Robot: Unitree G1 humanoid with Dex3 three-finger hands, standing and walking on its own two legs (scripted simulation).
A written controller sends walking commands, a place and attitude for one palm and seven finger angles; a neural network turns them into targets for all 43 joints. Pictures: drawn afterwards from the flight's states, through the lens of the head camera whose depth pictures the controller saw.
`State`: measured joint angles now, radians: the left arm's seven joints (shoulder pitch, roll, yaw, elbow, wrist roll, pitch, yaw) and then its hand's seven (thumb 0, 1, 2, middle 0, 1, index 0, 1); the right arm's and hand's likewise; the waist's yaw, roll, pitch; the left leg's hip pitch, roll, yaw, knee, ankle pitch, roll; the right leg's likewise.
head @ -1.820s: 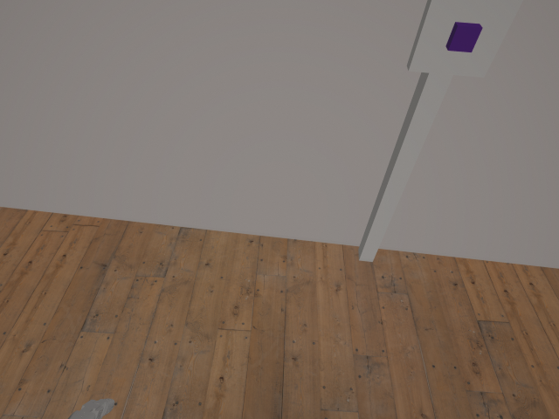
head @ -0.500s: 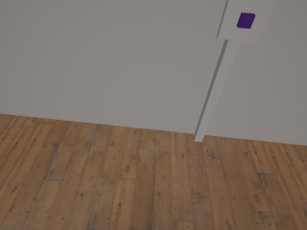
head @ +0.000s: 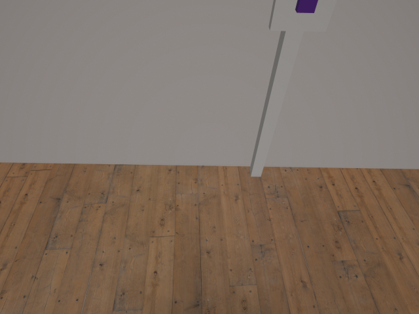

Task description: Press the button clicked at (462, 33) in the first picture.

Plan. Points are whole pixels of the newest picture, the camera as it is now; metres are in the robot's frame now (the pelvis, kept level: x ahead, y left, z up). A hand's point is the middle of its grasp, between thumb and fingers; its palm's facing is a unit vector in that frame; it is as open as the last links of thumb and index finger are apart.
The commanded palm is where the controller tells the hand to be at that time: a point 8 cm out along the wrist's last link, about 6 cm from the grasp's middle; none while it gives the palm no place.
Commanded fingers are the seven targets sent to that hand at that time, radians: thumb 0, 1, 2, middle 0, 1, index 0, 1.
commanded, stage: walk to a spot facing it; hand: left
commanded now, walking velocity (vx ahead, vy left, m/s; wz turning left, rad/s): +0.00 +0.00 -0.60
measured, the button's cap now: (306, 1) +0.91 -0.21 +0.19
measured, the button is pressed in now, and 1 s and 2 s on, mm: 0 0 0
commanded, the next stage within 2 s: none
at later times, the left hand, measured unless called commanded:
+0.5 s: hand out of the picture +0.06 +0.16 -0.15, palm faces -0.17 -0.95 -0.26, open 7.4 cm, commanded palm none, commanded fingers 0.00 0.90 0.90 -0.20 -0.30 -0.20 -0.30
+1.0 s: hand (142, 311) +0.15 +0.16 -0.16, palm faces -0.53 -0.82 -0.22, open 7.4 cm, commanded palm none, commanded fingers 0.00 0.90 0.90 -0.20 -0.30 -0.20 -0.30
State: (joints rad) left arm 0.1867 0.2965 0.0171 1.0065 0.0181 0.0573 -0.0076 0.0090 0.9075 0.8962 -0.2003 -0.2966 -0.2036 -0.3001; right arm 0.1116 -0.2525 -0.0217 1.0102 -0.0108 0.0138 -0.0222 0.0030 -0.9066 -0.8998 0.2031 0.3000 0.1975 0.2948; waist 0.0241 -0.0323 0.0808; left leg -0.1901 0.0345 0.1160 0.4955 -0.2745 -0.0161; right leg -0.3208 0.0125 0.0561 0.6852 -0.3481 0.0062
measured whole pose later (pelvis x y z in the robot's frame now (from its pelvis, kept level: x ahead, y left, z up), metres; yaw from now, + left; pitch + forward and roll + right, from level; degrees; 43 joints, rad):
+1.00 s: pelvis -0.03 +0.02 +0.01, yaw -34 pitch +1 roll -1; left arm 0.19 0.27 0.09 0.91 0.03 0.08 -0.04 0.01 0.91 0.90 -0.20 -0.30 -0.20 -0.30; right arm 0.23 -0.20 -0.04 0.91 -0.02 0.00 -0.02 0.00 -0.90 -0.90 0.20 0.30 0.20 0.30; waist 0.00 -0.02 0.08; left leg -0.20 0.11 0.18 0.51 -0.32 -0.01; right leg -0.42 -0.04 -0.02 0.87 -0.43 0.07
